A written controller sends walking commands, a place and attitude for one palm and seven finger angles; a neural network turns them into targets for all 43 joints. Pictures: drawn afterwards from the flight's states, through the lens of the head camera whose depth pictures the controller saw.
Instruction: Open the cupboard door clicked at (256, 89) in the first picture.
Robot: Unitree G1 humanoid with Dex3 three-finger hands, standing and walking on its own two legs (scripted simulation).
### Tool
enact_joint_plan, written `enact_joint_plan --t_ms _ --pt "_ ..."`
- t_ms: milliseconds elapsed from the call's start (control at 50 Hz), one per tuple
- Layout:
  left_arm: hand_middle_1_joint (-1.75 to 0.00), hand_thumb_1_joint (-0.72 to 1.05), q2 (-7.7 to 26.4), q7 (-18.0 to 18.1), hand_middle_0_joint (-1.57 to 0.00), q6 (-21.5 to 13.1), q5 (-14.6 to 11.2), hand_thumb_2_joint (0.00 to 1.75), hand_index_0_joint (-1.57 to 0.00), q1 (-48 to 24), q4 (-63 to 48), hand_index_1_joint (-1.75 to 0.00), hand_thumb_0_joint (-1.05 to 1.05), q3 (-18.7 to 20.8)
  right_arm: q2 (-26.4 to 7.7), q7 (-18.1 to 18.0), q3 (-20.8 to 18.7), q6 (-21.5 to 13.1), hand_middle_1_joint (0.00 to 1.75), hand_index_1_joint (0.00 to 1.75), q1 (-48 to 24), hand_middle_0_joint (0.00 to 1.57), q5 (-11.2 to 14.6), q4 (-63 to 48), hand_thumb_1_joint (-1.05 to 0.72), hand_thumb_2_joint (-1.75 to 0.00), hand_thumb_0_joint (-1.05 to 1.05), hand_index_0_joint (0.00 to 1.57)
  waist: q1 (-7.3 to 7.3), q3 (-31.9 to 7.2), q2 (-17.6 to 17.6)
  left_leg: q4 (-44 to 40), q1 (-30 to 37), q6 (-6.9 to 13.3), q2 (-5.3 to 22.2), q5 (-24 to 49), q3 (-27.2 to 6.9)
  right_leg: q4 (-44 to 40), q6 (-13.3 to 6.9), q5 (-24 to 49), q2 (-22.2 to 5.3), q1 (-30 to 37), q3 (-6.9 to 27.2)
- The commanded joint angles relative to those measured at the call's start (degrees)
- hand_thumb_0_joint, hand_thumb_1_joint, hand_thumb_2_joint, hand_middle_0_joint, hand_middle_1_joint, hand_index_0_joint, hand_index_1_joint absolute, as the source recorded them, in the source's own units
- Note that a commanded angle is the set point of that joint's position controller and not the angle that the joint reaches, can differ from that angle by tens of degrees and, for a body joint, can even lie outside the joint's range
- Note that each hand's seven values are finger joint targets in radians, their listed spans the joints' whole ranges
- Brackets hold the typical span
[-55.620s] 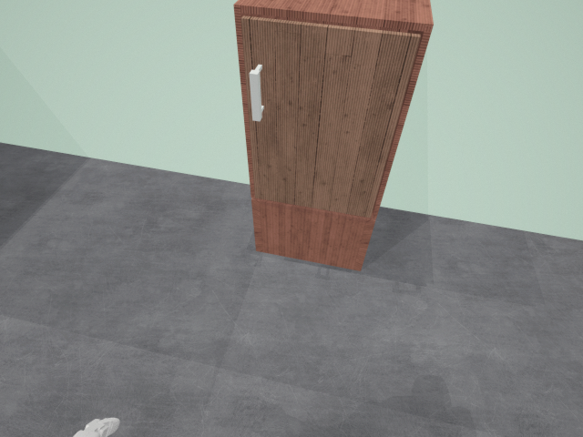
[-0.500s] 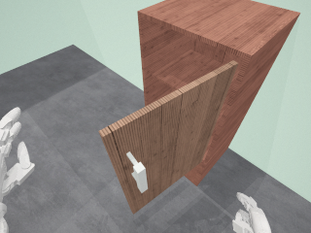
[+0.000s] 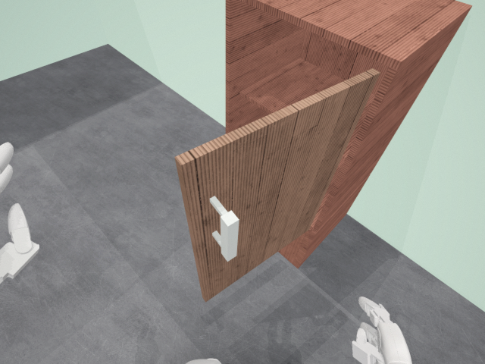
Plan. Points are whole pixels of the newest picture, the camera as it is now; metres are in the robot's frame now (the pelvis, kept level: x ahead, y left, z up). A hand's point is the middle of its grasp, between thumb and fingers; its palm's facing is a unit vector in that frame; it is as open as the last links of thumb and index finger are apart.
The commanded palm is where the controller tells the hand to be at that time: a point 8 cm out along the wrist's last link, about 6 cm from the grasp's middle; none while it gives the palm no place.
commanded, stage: step back with the hand held close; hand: left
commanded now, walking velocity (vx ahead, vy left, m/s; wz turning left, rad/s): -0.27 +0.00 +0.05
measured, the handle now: (222, 229) +0.33 +0.07 +0.02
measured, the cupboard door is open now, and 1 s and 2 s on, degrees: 80 80 80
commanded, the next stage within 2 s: stop stepping back and stand still in 0.64 s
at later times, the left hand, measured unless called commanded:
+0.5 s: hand out of the picture +0.13 +0.29 +0.17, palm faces +0.39 -0.77 -0.50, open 7.4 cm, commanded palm +0.06 +0.32 +0.19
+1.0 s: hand out of the picture -0.03 +0.28 +0.19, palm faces +0.35 -0.77 -0.53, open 7.4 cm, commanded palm -0.04 +0.30 +0.19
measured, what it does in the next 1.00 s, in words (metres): walks backwards: right foot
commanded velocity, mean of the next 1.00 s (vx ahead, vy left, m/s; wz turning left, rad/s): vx -0.18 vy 0.02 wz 0.01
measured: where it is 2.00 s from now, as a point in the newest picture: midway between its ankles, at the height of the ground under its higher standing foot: outside the picture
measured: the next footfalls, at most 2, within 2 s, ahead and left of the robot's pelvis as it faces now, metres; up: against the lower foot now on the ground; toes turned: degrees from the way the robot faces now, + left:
right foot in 0.86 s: -0.30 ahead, -0.07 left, +0.00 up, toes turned -6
left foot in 1.08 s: -0.11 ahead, +0.13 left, +0.00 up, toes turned -2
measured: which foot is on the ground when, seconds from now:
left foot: down 0.00-0.88, up 0.90-1.00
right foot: down 0.00-0.40, up 0.42-0.84, down 0.86-1.00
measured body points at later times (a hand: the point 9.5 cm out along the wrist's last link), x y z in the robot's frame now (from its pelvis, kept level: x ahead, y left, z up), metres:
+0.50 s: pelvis -0.07 +0.01 +0.00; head -0.04 +0.05 +0.45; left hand +0.11 +0.33 +0.19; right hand +0.09 -0.24 -0.07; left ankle +0.03 +0.06 -0.73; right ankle -0.10 -0.14 -0.69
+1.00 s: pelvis -0.20 +0.02 +0.00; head -0.21 +0.06 +0.44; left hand -0.05 +0.32 +0.22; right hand -0.08 -0.21 -0.09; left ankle -0.10 +0.09 -0.69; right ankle -0.34 -0.06 -0.73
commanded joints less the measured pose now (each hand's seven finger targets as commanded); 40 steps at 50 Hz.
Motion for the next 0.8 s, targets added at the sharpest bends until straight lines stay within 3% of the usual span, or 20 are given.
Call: enact_joint_plan --t_ms 0,60,120,160,200,240,260,300,340,360,380,400,440,480,520,560,660,720,760,780 --pt "-0.30 0.90 11.6 1.3 -0.20 -3.9 -0.9 0.90 -0.20 0.2 -14.5 -0.30 0.00 8.1 -9.1 -0.3 -3.7 -3.7 0.30 0.30 -4.1 0.20 0.8 -8.8 -0.90 -0.90 0.00 0.20 -0.79 -13.8 6.9 -14.0 -1.2 -1.0 14.8 -10.7 -16.2 0.4 -0.3 7.5 -1.4 11.4 1.4" --pt "-0.30 0.90 12.5 1.3 -0.20 -3.8 -1.0 0.90 -0.20 3.3 -13.4 -0.30 0.00 10.1 -9.4 -0.2 -3.8 -3.1 0.30 0.30 -4.4 0.20 0.6 -9.1 -0.90 -0.90 0.00 0.20 -0.82 -11.1 7.5 -15.6 -10.9 -0.4 14.8 -22.2 -16.6 1.3 -0.6 6.8 -1.3 14.6 2.2" --pt "-0.30 0.90 12.2 1.3 -0.20 -3.7 -0.8 0.90 -0.20 2.4 -12.5 -0.30 0.00 9.6 -8.9 0.0 -4.0 -2.5 0.30 0.30 -4.5 0.20 0.7 -9.2 -0.90 -0.90 0.00 0.20 -1.36 -8.1 4.0 -10.8 -13.8 -1.7 12.0 -26.4 -13.7 -3.2 -2.0 1.0 -3.7 9.8 7.5" --pt "-0.30 0.90 12.6 1.6 -0.20 -3.7 -1.0 0.90 -0.20 1.2 -11.6 -0.30 0.00 9.1 -8.6 0.2 -4.3 -2.1 0.30 0.30 -3.6 0.20 0.4 -8.2 -0.90 -0.90 0.00 0.20 -1.98 -6.3 -0.2 -2.7 -7.9 -3.6 8.9 -21.9 -11.4 -11.2 -4.2 -6.5 -8.7 -1.3 13.5" --pt "-0.30 0.90 12.1 2.2 -0.20 -4.0 -1.3 0.90 -0.20 -0.2 -11.7 -0.30 0.00 6.9 -7.8 0.7 -4.3 -1.9 0.30 0.30 -2.2 0.20 0.5 -7.1 -0.90 -0.90 0.00 0.20 -2.88 -6.8 -4.8 7.2 3.1 -5.8 5.3 -13.1 -8.5 -17.9 -7.0 -6.1 -14.3 -11.9 17.0" --pt "-0.30 0.90 12.8 2.8 -0.20 -4.4 -1.3 0.90 -0.20 -0.1 -11.3 -0.30 0.00 6.7 -7.4 0.8 -4.4 -1.5 0.30 0.30 -1.5 0.20 0.8 -6.5 -0.90 -0.90 0.00 0.20 -3.42 -8.6 -7.2 12.0 6.1 -6.3 3.8 -9.2 -6.7 -18.1 -7.2 1.9 -16.3 -12.1 14.6" --pt "-0.30 0.90 13.5 3.2 -0.20 -4.6 -1.0 0.90 -0.20 0.1 -10.8 -0.30 0.00 7.1 -7.2 0.6 -4.5 -1.2 0.30 0.30 -2.0 0.20 0.9 -5.8 -0.90 -0.90 0.00 0.20 -3.73 -8.2 -5.6 11.0 5.4 -6.2 4.0 -7.2 -6.7 -16.7 -7.1 7.5 -16.3 -11.0 12.8" --pt "-0.30 0.90 14.7 3.3 -0.20 -4.5 -1.2 0.90 -0.20 0.3 -12.0 -0.30 0.00 8.0 -7.3 0.2 -4.3 -0.9 0.30 0.30 -2.6 0.20 1.1 -6.6 -0.90 -0.90 0.00 0.20 -3.24 -8.0 -4.5 5.2 5.0 -5.9 4.7 -6.0 -7.4 -13.9 -5.6 10.8 -14.0 -8.7 10.4" --pt "-0.30 0.90 15.5 3.4 -0.20 -5.2 -0.9 0.90 -0.20 -0.5 -13.7 -0.30 0.00 8.9 -8.4 -0.5 -4.2 -0.9 0.30 0.30 -3.9 0.20 1.0 -6.8 -0.90 -0.90 0.00 0.20 -2.45 -5.9 3.5 -4.9 2.2 -4.3 7.8 -0.8 -11.7 -9.8 -2.2 8.0 -6.9 -6.2 5.5" --pt "-0.30 0.90 16.5 3.4 -0.20 -5.8 -0.3 0.90 -0.20 -0.5 -14.1 -0.30 0.00 9.9 -9.1 -1.2 -4.5 -1.3 0.30 0.30 -5.6 0.20 0.9 -6.8 -0.90 -0.90 0.00 0.20 -2.17 -5.2 10.4 -9.6 -3.1 -2.7 11.7 -1.3 -15.2 -4.6 -0.4 9.4 -3.0 -1.3 2.3" --pt "-0.30 0.90 16.0 3.0 -0.20 -6.3 -0.4 0.90 -0.20 0.8 -15.3 -0.30 0.00 11.0 -9.0 -1.2 -4.1 -2.2 0.30 0.30 -5.2 0.20 0.9 -7.8 -0.90 -0.90 0.00 0.20 -1.33 -9.1 14.8 -16.8 -10.5 -0.7 17.0 -9.6 -19.9 5.5 0.7 6.9 0.9 9.4 -0.8" --pt "-0.30 0.90 16.1 2.5 -0.20 -6.7 -0.3 0.90 -0.20 1.7 -15.3 -0.30 0.00 12.3 -9.2 -1.2 -4.5 -3.1 0.30 0.30 -4.9 0.20 0.4 -8.0 -0.90 -0.90 0.00 0.20 -1.07 -10.2 17.0 -23.1 -15.9 1.6 21.6 -20.5 -24.6 14.8 0.9 -0.7 2.9 13.8 -0.7" --pt "-0.30 0.90 15.2 2.4 -0.20 -7.0 0.6 0.90 -0.20 -0.2 -17.6 -0.30 0.00 12.6 -8.9 -1.1 -4.7 -4.7 0.30 0.30 -4.1 0.20 -1.0 -7.2 -0.90 -0.90 0.00 0.20 -1.27 -10.2 16.0 -26.5 -19.9 3.5 24.8 -27.8 -27.6 30.9 0.6 -5.5 3.7 13.0 0.6" --pt "-0.30 0.90 13.4 2.3 -0.20 -6.9 -0.8 0.90 -0.20 1.0 -17.8 -0.30 0.00 10.6 -8.0 -0.7 -4.7 -6.0 0.30 0.30 -3.7 0.20 -0.8 -5.7 -0.90 -0.90 0.00 0.20 -0.93 -10.9 7.2 -22.1 -6.7 2.0 22.3 -18.0 -23.7 28.8 0.5 -8.4 2.5 2.4 0.5" --pt "-0.30 0.90 11.7 2.1 -0.20 -5.8 -1.6 0.90 -0.20 4.3 -16.5 -0.30 0.00 8.7 -7.8 0.0 -4.8 -6.6 0.30 0.30 -3.4 0.20 -0.3 -4.0 -0.90 -0.90 0.00 0.20 -0.41 -13.4 5.2 -21.5 5.0 -0.2 19.5 -13.6 -19.0 25.1 0.6 -11.1 2.6 -3.7 -2.7" --pt "-0.30 0.90 10.3 1.9 -0.20 -5.6 -2.0 0.90 -0.20 4.8 -16.6 -0.30 0.00 7.0 -7.3 0.0 -4.3 -7.4 0.30 0.30 -3.5 0.20 -0.4 -3.0 -0.90 -0.90 0.00 0.20 -0.80 -15.3 9.9 -22.7 12.9 -2.4 17.5 -9.4 -15.9 20.4 0.6 -12.2 2.6 -5.8 -4.4" --pt "-0.30 0.90 14.0 1.5 -0.20 -6.0 -2.4 0.90 -0.20 -1.0 -20.1 -0.30 0.00 8.0 -6.6 -0.1 -3.7 -8.8 0.30 0.30 -2.1 0.20 -1.2 -0.4 -0.90 -0.90 0.00 0.20 -0.95 -20.9 13.5 -24.7 23.6 -6.0 15.9 -1.5 -13.0 12.8 -0.5 -14.1 3.9 -2.7 -6.6" --pt "-0.30 0.90 16.1 1.2 -0.20 -6.2 -3.6 0.90 -0.20 -1.3 -22.6 -0.30 0.00 10.7 -5.5 0.2 -3.2 -8.7 0.30 0.30 -3.3 0.20 -1.5 -1.2 -0.90 -0.90 0.00 0.20 -0.02 -22.9 14.9 -25.9 23.5 -7.6 16.0 -2.0 -10.4 8.0 -1.7 -15.0 4.5 1.5 -8.4" --pt "-0.30 0.90 19.2 1.1 -0.20 -5.5 -4.4 0.90 -0.20 3.3 -24.3 -0.30 0.00 14.6 -5.0 0.8 -2.9 -8.2 0.30 0.30 -3.0 0.20 -1.3 -3.2 -0.90 -0.90 0.00 0.20 1.04 -24.6 17.4 -24.9 22.5 -10.6 12.3 -5.3 -6.9 -0.7 -2.9 -14.8 5.2 6.5 -11.0" --pt "-0.30 0.90 18.1 0.8 -0.20 -5.0 -5.2 0.90 -0.20 5.8 -24.0 -0.30 0.00 14.5 -4.6 1.1 -2.4 -7.7 0.30 0.30 -3.9 0.20 -1.1 -4.4 -0.90 -0.90 0.00 0.20 1.15 -23.7 18.5 -23.5 19.9 -11.9 11.2 -6.8 -6.0 -6.9 -3.3 -14.3 5.1 9.1 -11.4"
